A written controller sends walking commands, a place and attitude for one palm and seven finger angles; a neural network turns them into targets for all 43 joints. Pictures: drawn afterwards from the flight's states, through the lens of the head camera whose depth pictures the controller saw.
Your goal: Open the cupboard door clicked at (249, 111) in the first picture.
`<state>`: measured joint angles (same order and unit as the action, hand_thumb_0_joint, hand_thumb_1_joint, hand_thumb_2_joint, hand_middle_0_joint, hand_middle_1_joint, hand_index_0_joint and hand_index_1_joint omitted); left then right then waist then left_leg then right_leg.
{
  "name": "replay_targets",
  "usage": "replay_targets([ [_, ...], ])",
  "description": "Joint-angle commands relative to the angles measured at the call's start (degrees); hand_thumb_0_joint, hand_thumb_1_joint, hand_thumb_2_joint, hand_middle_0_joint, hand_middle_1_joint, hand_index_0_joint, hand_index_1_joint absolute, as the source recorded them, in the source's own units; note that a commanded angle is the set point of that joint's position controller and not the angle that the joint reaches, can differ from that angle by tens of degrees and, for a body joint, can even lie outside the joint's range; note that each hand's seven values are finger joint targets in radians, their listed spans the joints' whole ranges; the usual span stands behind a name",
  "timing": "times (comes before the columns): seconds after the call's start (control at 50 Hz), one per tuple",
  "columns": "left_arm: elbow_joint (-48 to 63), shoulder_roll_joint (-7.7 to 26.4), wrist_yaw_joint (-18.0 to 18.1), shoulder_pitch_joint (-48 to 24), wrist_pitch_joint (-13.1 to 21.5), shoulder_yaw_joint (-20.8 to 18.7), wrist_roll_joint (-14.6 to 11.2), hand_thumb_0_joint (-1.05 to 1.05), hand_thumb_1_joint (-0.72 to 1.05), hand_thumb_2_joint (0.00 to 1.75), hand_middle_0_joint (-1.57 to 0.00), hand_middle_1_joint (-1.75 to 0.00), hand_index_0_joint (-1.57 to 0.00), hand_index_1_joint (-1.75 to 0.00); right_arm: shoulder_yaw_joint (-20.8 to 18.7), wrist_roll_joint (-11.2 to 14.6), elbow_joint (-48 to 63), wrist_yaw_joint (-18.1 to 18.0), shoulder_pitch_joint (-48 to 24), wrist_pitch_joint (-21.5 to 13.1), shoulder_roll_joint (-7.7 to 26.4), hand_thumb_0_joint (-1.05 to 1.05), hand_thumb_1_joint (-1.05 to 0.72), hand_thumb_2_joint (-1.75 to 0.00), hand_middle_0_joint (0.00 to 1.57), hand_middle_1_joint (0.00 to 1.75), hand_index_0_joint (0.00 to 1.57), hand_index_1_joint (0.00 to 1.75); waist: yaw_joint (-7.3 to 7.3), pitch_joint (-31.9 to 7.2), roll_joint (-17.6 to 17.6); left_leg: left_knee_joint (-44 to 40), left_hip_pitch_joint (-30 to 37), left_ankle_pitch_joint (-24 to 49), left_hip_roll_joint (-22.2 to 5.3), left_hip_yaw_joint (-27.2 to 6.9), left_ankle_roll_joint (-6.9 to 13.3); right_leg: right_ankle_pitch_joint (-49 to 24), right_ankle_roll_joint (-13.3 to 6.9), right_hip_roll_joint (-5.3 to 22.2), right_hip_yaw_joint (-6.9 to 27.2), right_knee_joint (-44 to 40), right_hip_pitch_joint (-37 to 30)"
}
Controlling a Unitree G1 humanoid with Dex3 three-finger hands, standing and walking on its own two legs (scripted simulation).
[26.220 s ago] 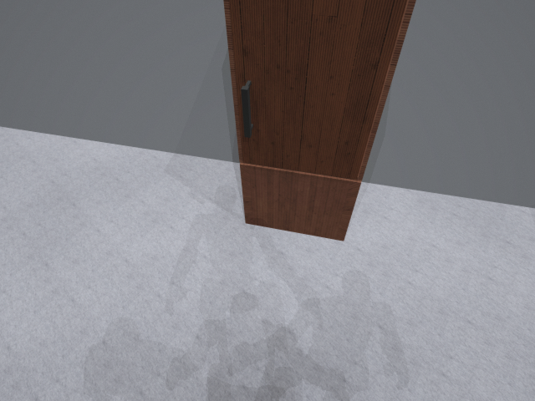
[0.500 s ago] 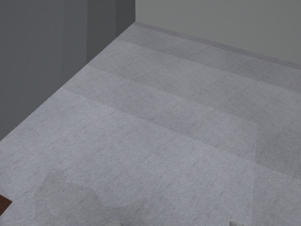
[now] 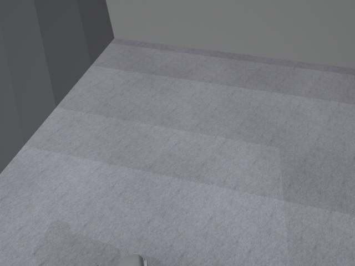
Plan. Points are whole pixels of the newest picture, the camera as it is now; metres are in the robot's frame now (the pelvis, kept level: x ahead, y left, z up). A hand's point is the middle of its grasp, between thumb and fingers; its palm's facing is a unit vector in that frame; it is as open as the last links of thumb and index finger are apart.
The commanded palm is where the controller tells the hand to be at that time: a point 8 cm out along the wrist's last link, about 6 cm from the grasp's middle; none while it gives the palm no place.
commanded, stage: walk to a spot facing it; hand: left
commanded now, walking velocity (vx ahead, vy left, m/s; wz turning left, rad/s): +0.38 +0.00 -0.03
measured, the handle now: out of the picture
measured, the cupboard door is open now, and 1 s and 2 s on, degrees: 42 42 42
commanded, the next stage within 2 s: turn to face it in 0.32 s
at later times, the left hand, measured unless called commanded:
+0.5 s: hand (116, 217) +0.27 +0.19 -0.17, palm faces -0.02 -0.98 -0.19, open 7.3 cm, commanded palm none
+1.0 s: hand (122, 185) +0.38 +0.19 -0.18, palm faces +0.24 -0.95 -0.20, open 7.3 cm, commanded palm none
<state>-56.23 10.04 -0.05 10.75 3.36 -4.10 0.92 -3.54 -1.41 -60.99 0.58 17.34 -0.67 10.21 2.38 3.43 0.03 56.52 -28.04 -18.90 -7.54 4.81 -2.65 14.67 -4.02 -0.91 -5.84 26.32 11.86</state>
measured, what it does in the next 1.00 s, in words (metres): walks ahead: left foot, then right foot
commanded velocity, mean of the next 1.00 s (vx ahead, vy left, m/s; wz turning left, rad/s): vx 0.12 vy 0.00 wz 0.31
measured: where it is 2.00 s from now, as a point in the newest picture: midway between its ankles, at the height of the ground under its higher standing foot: (195, 225)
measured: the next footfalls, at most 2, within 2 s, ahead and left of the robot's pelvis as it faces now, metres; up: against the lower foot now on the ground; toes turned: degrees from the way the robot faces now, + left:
left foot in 0.22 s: +0.26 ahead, +0.13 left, +0.00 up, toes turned +5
right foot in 0.56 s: +0.34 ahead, -0.14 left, +0.00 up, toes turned -8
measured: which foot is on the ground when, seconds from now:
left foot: up 0.00-0.20, down 0.22-0.54, up 0.56-0.82, down 0.84-1.00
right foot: down 0.00-0.22, up 0.24-0.54, down 0.56-0.84, up 0.86-1.00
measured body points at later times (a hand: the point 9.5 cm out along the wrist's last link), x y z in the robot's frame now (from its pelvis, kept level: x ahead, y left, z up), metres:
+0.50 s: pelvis +0.22 +0.00 +0.00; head +0.23 +0.00 +0.45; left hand +0.27 +0.24 -0.15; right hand +0.21 -0.23 -0.16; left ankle +0.22 +0.13 -0.74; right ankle +0.27 -0.13 -0.71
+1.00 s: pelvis +0.34 -0.02 -0.01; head +0.37 +0.00 +0.44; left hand +0.37 +0.24 -0.16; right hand +0.46 -0.25 -0.15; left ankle +0.34 +0.09 -0.74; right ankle +0.33 -0.16 -0.68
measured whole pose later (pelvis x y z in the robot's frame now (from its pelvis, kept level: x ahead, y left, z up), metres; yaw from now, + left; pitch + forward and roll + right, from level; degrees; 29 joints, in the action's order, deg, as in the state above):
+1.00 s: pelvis +0.34 -0.02 -0.01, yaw +13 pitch +2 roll +0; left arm -54.9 12.8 0.4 8.2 -2.5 -3.9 1.1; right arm -2.8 -1.5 -54.2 -0.5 11.2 0.1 10.5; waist 1.0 3.2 2.1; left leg 33.1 -21.1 -14.0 -1.0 2.3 1.0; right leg 26.7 4.3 3.6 -2.6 60.8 26.9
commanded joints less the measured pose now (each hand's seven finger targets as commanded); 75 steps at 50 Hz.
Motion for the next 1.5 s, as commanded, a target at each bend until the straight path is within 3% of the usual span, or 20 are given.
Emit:
replay_targets([
  [0.0, -0.8, 7.4, -0.1, 6.6, 1.4, -1.2, 0.2, 0.00, 0.90, 0.90, -0.20, -0.30, -0.20, -0.30, -0.2, -0.2, 5.1, 0.7, -3.0, -1.6, 1.2, 0.00, -0.90, -0.90, 0.20, 0.30, 0.20, 0.30, -2.33, 0.4, 3.9, -11.3, -2.5, 6.0, -0.4, -0.2, 0.2, -5.5, -7.8, 15.1, 12.9, -15.9, -2.8],
  [0.1, -3.5, 8.3, 0.0, 9.9, 1.5, -0.8, 0.1, 0.00, 0.90, 0.90, -0.20, -0.30, -0.20, -0.30, -0.2, 0.1, 7.5, 1.0, -9.5, -2.7, 2.9, 0.00, -0.90, -0.90, 0.20, 0.30, 0.20, 0.30, -3.36, 0.7, 6.5, -21.0, -0.3, 7.8, 2.1, 1.1, 1.7, -15.6, -6.1, 15.1, 12.2, -12.0, -10.0],
  [0.16, -3.7, 7.4, 0.1, 8.9, 1.2, -0.6, -0.1, 0.00, 0.90, 0.90, -0.20, -0.30, -0.20, -0.30, -1.0, -0.3, 3.5, -0.1, 1.3, -3.4, 6.6, 0.00, -0.90, -0.90, 0.20, 0.30, 0.20, 0.30, 2.54, -3.2, -1.3, -28.5, 23.1, 10.2, 3.7, 0.2, 4.4, -23.5, -2.7, 10.2, 6.9, 5.6, 0.5],
  [0.2, -0.6, 4.4, -0.5, 9.8, 1.2, 0.4, -0.5, 0.00, 0.90, 0.90, -0.20, -0.30, -0.20, -0.30, -2.7, -1.3, 0.3, -1.4, 16.7, -3.1, 15.7, 0.00, -0.90, -0.90, 0.20, 0.30, 0.20, 0.30, 6.35, -12.8, -17.4, -39.3, 41.5, 5.8, -20.4, -33.6, 16.0, 17.1, 1.6, -1.6, 1.6, 39.9, 21.8],
  [0.36, -0.4, 1.0, -1.9, 7.2, -1.9, 0.4, 0.7, 0.00, 0.90, 0.90, -0.20, -0.30, -0.20, -0.30, -0.6, -0.5, 4.2, -1.6, -0.3, -3.7, 8.1, 0.00, -0.90, -0.90, 0.20, 0.30, 0.20, 0.30, -3.19, -1.7, -7.4, -46.7, 10.3, 1.1, -9.2, -5.9, 10.1, 2.1, 3.1, 7.0, 3.4, 27.0, 14.6],
  [0.48, -1.8, 3.2, -1.0, 10.6, -1.0, 0.0, 1.0, 0.00, 0.90, 0.90, -0.20, -0.30, -0.20, -0.30, -0.4, 0.2, 2.8, -1.2, -0.5, -1.8, 6.1, 0.00, -0.90, -0.90, 0.20, 0.30, 0.20, 0.30, -5.59, -2.3, -1.2, -34.7, 2.6, -4.6, -2.4, -3.4, 7.6, -3.0, 4.7, 3.6, -0.4, 5.0, -5.8],
  [0.54, -2.0, 13.7, 0.1, 15.7, -1.0, -1.3, 0.7, 0.00, 0.90, 0.90, -0.20, -0.30, -0.20, -0.30, 0.3, 0.4, 5.2, -0.6, -0.7, -0.8, 2.3, 0.00, -0.90, -0.90, 0.20, 0.30, 0.20, 0.30, -8.04, -4.5, 13.4, -4.9, -5.2, -18.5, 6.6, 0.5, 2.9, 6.2, -6.0, 27.3, 25.4, -14.3, -8.8],
  [0.64, 0.9, 8.0, 1.5, 4.7, -1.2, -0.8, 0.7, 0.00, 0.90, 0.90, -0.20, -0.30, -0.20, -0.30, 0.2, 0.7, 3.4, -0.6, -1.0, 0.6, 1.4, 0.00, -0.90, -0.90, 0.20, 0.30, 0.20, 0.30, -3.12, -3.8, 10.4, 0.9, -1.8, -9.0, 2.2, -1.9, 0.9, -21.6, -4.9, 22.8, 5.6, -8.4, -3.3],
  [0.76, 2.3, 9.3, 1.4, 2.7, -2.2, -1.6, 0.2, 0.00, 0.90, 0.90, -0.20, -0.30, -0.20, -0.30, 0.4, 0.3, 5.1, 0.3, 0.2, 1.0, 1.5, 0.00, -0.90, -0.90, 0.20, 0.30, 0.20, 0.30, -1.85, -3.7, 6.9, -23.8, 10.6, 5.3, 4.9, 3.5, 1.0, -16.8, 0.3, 19.5, -3.3, 1.6, -0.3],
  [0.78, 3.0, 8.7, 1.3, 3.0, -2.6, -1.5, -0.1, 0.00, 0.90, 0.90, -0.20, -0.30, -0.20, -0.30, -0.2, 0.2, 5.0, 0.3, 2.7, 0.8, 4.0, 0.00, -0.90, -0.90, 0.20, 0.30, 0.20, 0.30, -0.60, -6.0, 1.7, -28.9, 17.6, 12.4, 4.0, 1.2, 1.8, -13.2, 2.4, 18.0, -4.7, 8.2, 2.9],
  [0.82, 7.3, 5.4, 1.3, 0.0, -3.5, -0.3, -0.5, 0.00, 0.90, 0.90, -0.20, -0.30, -0.20, -0.30, -2.6, -0.4, 5.5, -0.9, 8.4, 0.7, 14.6, 0.00, -0.90, -0.90, 0.20, 0.30, 0.20, 0.30, 3.16, -10.4, -18.6, -36.1, 25.6, 39.9, -18.7, -30.8, 16.4, 26.7, 8.2, 6.1, -1.3, 32.2, 20.3],
  [1.06, 7.1, 6.6, 0.7, 3.4, -4.0, -1.0, -0.1, 0.00, 0.90, 0.90, -0.20, -0.30, -0.20, -0.30, -3.1, -0.1, 12.2, -1.4, -8.5, 1.8, 13.9, 0.00, -0.90, -0.90, 0.20, 0.30, 0.20, 0.30, -3.46, -7.0, -9.1, -32.2, 10.0, 18.6, -3.7, -18.0, 9.7, 4.0, 7.5, 1.1, 1.8, 8.5, 2.3],
  [1.08, 6.7, 8.1, 0.9, 6.3, -3.6, -1.4, 0.0, 0.00, 0.90, 0.90, -0.20, -0.30, -0.20, -0.30, -3.2, 0.3, 13.1, -1.3, -10.2, 2.1, 12.9, 0.00, -0.90, -0.90, 0.20, 0.30, 0.20, 0.30, -5.03, -7.5, -6.0, -28.8, 5.4, 12.3, -1.0, -16.9, 7.6, -0.9, 7.2, 2.6, 2.7, 0.0, -4.1],
  [1.12, 7.8, 17.1, 1.5, 7.7, -3.0, -2.8, 1.2, 0.00, 0.90, 0.90, -0.20, -0.30, -0.20, -0.30, -2.5, 0.7, 16.1, -0.3, -11.3, 2.1, 7.6, 0.00, -0.90, -0.90, 0.20, 0.30, 0.20, 0.30, -6.47, -5.4, 19.7, -2.6, -8.6, -16.5, 11.3, -4.0, 0.4, -4.3, -3.5, 28.5, 28.4, -13.8, -7.3],
  [1.22, 9.4, 10.3, 1.9, 2.0, -2.4, -0.8, 0.6, 0.00, 0.90, 0.90, -0.20, -0.30, -0.20, -0.30, -1.9, 0.5, 13.9, 0.7, -12.2, 3.6, 7.3, 0.00, -0.90, -0.90, 0.20, 0.30, 0.20, 0.30, -2.45, -3.1, 12.4, 10.0, -6.5, -7.3, 5.6, -4.6, -0.9, -29.7, -3.1, 19.4, 7.7, -5.0, -4.8],
  [1.36, 7.3, 13.7, 1.7, 7.1, -2.6, -1.9, 0.8, 0.00, 0.90, 0.90, -0.20, -0.30, -0.20, -0.30, -0.5, 0.9, 15.3, 1.3, -16.9, 3.0, 5.8, 0.00, -0.90, -0.90, 0.20, 0.30, 0.20, 0.30, -5.32, -5.0, 12.0, -14.0, 2.3, -6.0, 7.3, 1.8, 0.0, -39.0, -2.1, 20.6, 2.7, 0.1, -11.4],
  [1.42, 7.6, 14.6, 1.4, 5.6, -2.7, -2.3, 0.1, 0.00, 0.90, 0.90, -0.20, -0.30, -0.20, -0.30, -0.9, 0.5, 13.9, 0.9, -10.7, 2.5, 8.2, 0.00, -0.90, -0.90, 0.20, 0.30, 0.20, 0.30, -1.59, -8.0, 9.8, -27.0, 14.8, 4.7, 8.3, 2.6, 1.5, -37.4, 1.3, 19.7, -1.3, 8.9, -6.9],
  [1.44, 8.4, 13.6, 1.2, 4.5, -2.9, -2.1, -0.2, 0.00, 0.90, 0.90, -0.20, -0.30, -0.20, -0.30, -1.9, 0.1, 12.9, 0.7, -6.0, 2.1, 11.7, 0.00, -0.90, -0.90, 0.20, 0.30, 0.20, 0.30, 1.13, -10.8, 3.2, -30.7, 26.2, 17.0, 3.1, -2.6, 4.0, -26.7, 4.2, 18.1, -3.5, 18.2, 2.2],
  [1.46, 10.5, 9.6, 0.7, 3.3, -3.2, -1.0, -0.6, 0.00, 0.90, 0.90, -0.20, -0.30, -0.20, -0.30, -3.7, -0.3, 12.6, 0.5, -2.1, 1.9, 18.4, 0.00, -0.90, -0.90, 0.20, 0.30, 0.20, 0.30, 3.25, -12.8, -15.7, -32.3, 35.7, 38.2, -13.8, -25.0, 12.8, 13.8, 8.8, 9.2, -4.9, 32.5, 19.4],
  [1.48, 12.8, 10.0, 1.2, -0.3, -3.9, -0.7, 0.1, 0.00, 0.90, 0.90, -0.20, -0.30, -0.20, -0.30, -3.9, 0.1, 11.6, 0.1, 1.1, 2.5, 20.5, 0.00, -0.90, -0.90, 0.20, 0.30, 0.20, 0.30, 4.17, -11.7, -12.4, -33.5, 31.4, 39.8, -19.2, -28.6, 18.4, 25.0, 8.4, 7.7, 2.0, 38.7, 22.8],
])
